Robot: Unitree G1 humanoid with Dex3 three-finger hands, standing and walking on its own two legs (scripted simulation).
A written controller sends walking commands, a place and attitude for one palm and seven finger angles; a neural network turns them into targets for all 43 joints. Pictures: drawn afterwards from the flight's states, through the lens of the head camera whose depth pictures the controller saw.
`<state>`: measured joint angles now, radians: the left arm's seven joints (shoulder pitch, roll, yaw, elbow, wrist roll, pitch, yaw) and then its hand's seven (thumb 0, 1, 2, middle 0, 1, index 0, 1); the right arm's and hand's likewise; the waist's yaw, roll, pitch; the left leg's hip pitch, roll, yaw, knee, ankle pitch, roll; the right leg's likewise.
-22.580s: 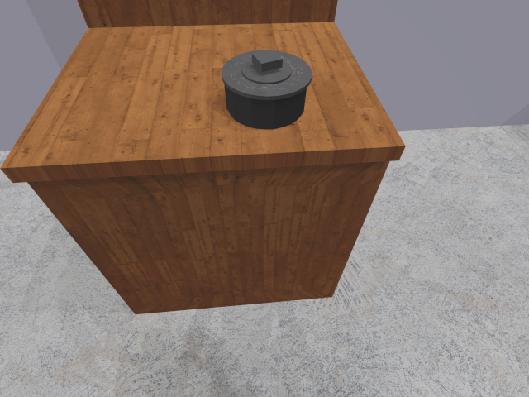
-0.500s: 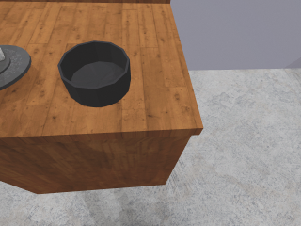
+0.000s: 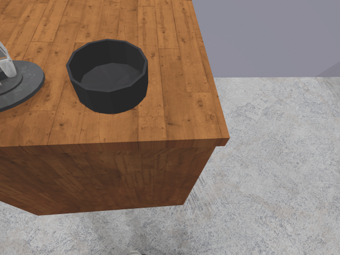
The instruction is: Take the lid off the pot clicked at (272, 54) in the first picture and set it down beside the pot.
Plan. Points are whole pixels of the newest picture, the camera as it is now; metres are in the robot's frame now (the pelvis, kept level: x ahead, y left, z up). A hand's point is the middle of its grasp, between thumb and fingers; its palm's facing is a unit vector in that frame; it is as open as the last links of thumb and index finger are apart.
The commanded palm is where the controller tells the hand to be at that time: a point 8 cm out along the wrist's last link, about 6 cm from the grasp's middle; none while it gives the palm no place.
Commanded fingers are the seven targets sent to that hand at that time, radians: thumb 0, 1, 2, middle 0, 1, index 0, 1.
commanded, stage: lower the lid onto the table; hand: left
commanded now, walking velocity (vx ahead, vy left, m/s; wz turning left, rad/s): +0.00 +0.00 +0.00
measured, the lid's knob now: out of the picture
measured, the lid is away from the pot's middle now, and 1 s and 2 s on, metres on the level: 0.24 0.25 0.25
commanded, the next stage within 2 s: open the fingers wide in 0.52 s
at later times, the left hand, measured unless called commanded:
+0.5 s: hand out of the picture +0.49 +0.35 +0.13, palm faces -0.44 -0.21 -0.87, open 6.4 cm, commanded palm +0.52 +0.34 +0.19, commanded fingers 0.00 0.59 1.07 -0.75 -1.00 -0.93 -1.07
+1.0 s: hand out of the picture +0.47 +0.35 +0.13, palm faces -0.39 -0.12 -0.91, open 6.5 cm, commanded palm +0.50 +0.34 +0.19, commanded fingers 0.00 0.26 0.92 -0.57 -0.89 -0.66 -0.92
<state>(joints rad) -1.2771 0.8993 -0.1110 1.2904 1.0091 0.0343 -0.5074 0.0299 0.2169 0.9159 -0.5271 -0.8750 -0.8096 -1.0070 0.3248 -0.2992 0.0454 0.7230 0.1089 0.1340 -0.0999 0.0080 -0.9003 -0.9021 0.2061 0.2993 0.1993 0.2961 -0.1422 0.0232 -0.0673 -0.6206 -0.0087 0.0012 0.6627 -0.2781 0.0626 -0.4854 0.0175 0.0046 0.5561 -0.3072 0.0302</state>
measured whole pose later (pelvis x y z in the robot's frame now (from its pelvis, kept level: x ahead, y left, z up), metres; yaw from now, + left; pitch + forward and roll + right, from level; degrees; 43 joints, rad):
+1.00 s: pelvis +0.00 +0.00 -0.01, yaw -1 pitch +16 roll -4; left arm -1.13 0.92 -0.03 1.14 1.01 -0.12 -0.44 -0.01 0.26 0.90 -0.49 -0.88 -0.77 -1.00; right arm 0.31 -0.29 0.03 0.67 0.11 0.23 -0.10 0.01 -0.90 -0.90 0.21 0.30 0.20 0.30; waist -0.13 0.02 -0.09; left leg -0.72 0.00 0.00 0.76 -0.32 0.06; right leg -0.58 0.03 0.00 0.64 -0.34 0.03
